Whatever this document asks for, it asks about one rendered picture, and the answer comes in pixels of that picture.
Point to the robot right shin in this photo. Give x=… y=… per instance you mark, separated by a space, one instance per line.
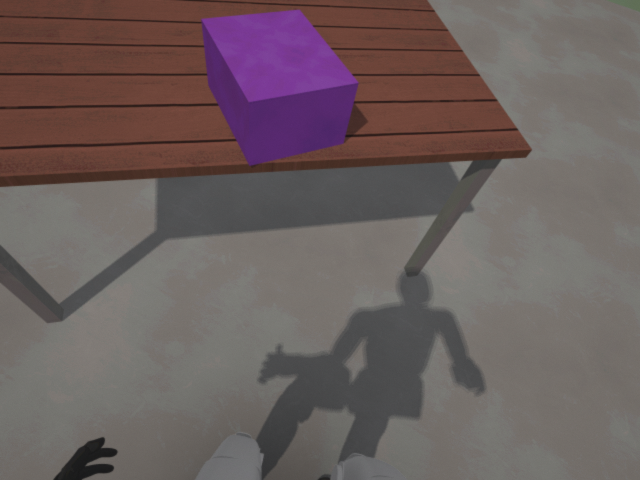
x=353 y=455

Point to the left robot hand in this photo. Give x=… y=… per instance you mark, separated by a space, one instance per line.
x=76 y=468

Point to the right robot thigh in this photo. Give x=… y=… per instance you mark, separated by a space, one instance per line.
x=365 y=468

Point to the table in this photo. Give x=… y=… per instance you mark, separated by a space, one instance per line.
x=107 y=90

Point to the carton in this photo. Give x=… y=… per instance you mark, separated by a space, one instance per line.
x=281 y=88

